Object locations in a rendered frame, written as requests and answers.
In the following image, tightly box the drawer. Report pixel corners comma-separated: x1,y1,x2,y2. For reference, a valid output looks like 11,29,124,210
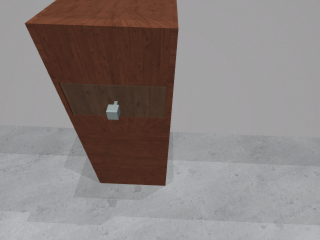
60,83,167,118

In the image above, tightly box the cabinet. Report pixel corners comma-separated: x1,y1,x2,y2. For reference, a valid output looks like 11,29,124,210
25,0,179,186

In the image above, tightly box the handle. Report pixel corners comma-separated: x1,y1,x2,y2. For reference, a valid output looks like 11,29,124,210
106,101,121,120

